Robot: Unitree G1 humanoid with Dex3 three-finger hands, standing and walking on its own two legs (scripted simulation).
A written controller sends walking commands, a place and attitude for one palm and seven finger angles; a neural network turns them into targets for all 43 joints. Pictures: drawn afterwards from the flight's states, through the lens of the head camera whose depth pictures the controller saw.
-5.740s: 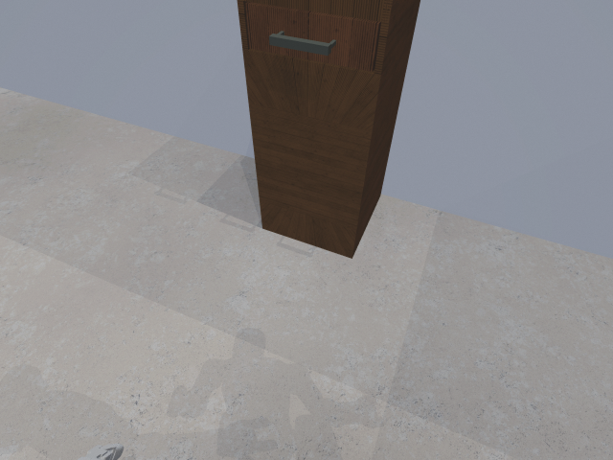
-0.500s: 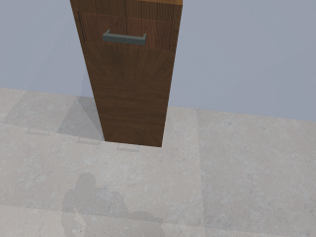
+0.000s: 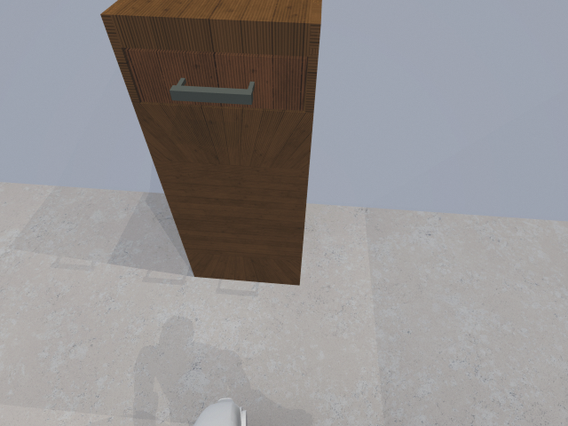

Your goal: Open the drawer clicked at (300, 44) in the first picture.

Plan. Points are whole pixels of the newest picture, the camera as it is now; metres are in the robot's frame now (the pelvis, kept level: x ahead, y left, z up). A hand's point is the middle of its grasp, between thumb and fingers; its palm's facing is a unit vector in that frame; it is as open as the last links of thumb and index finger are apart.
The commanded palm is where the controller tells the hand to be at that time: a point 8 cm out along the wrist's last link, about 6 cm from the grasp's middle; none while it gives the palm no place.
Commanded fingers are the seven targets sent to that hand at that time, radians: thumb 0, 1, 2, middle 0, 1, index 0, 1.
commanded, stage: take the last steps up to it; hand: left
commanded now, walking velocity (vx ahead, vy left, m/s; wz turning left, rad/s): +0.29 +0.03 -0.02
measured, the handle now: (214, 89) +0.74 +0.20 +0.10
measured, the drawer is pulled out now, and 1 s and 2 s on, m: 0.00 0.00 0.00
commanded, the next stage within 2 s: come to a stop and stand still in 0.40 s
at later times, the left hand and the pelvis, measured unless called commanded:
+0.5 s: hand (167, 360) +0.25 +0.23 -0.16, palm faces -0.01 -0.98 -0.20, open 7.4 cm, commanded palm none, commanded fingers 0.00 0.90 0.90 -0.20 -0.30 -0.20 -0.30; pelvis +0.16 +0.05 +0.00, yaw -3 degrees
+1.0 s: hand (148, 368) +0.24 +0.27 -0.18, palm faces +0.05 -0.97 -0.24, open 7.3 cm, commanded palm none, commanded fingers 0.00 0.90 0.90 -0.20 -0.30 -0.20 -0.30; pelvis +0.18 +0.07 -0.01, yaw -1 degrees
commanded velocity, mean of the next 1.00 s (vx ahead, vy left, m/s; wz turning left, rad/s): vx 0.02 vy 0.02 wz -0.03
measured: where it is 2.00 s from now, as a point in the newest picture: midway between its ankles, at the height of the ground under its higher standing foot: outside the picture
